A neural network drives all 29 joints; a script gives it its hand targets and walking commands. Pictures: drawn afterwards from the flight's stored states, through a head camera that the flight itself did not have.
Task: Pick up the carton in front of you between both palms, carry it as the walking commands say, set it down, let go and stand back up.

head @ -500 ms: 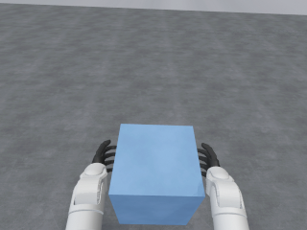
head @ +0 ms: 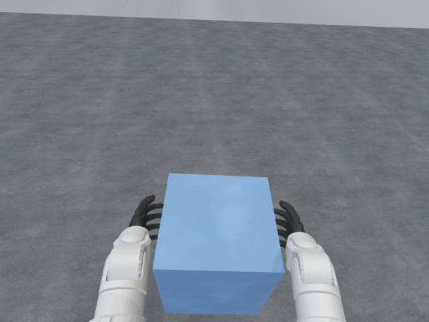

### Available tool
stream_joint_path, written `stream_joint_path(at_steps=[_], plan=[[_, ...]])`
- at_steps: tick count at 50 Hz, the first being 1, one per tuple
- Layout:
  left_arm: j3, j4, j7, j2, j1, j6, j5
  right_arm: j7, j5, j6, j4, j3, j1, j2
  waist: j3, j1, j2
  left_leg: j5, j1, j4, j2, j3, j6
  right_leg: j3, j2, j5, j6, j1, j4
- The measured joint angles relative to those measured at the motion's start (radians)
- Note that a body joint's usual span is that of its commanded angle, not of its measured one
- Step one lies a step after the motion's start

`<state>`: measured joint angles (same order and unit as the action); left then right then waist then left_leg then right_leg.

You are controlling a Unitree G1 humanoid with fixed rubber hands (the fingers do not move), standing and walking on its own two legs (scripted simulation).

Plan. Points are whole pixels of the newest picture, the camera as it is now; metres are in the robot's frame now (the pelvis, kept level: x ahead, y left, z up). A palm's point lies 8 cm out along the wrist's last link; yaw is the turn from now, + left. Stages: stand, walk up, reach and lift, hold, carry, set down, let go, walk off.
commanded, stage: hold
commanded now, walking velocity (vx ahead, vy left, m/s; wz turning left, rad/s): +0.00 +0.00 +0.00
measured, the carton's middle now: (215, 247) +0.31 +0.00 -0.04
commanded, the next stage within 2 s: set down in 0.30 s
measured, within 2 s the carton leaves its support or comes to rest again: neither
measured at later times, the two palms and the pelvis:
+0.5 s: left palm (135, 217) +0.32 +0.17 +0.04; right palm (284, 225) +0.32 -0.13 +0.05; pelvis +0.01 +0.02 +0.00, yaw -1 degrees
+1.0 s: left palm (150, 246) +0.37 +0.16 -0.16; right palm (261, 248) +0.38 -0.13 -0.16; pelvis -0.02 -0.02 -0.08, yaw -1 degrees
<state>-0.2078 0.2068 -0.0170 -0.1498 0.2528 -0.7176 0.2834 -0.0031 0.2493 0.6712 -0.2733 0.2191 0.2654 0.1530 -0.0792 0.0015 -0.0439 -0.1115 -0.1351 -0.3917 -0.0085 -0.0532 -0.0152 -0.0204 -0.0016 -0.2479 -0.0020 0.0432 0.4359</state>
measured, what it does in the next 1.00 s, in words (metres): lowers itself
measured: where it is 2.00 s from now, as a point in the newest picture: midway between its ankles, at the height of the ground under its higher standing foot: outside the picture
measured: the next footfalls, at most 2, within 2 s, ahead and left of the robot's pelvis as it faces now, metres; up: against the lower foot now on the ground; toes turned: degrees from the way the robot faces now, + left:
none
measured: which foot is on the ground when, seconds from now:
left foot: down 0.00-1.00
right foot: down 0.00-1.00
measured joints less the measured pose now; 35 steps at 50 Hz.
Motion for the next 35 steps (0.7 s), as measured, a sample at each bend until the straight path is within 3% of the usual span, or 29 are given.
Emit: stream_joint_path(at_steps=[22, 29, 35], plan=[[-0.081, 0.108, 0.013, -0.025, 0.091, 0.002, 0.047, -0.034, 0.076, -0.005, -0.1, 0.105, 0.087, 0.025, 0.033, 0.01, -0.007, -0.024, 0.029, 0.006, 0.027, -0.03, -0.029, -0.046, -0.019, -0.013, -0.002, -0.024, -0.014], [-0.229, 0.233, 0.046, -0.047, 0.216, 0.094, 0.113, -0.048, 0.158, -0.095, -0.209, 0.248, 0.2, 0.063, -0.001, 0.018, -0.013, -0.05, -0.046, -0.059, 0.022, -0.025, -0.024, -0.046, -0.013, -0.048, 0.001, 0.057, 0.067], [-0.292, 0.309, 0.072, -0.029, 0.309, 0.237, 0.158, -0.044, 0.215, -0.23, -0.269, 0.313, 0.294, 0.074, -0.055, 0.029, -0.013, -0.072, -0.239, -0.169, 0.008, -0.005, -0.013, -0.029, 0.002, -0.076, 0.013, 0.245, 0.181]])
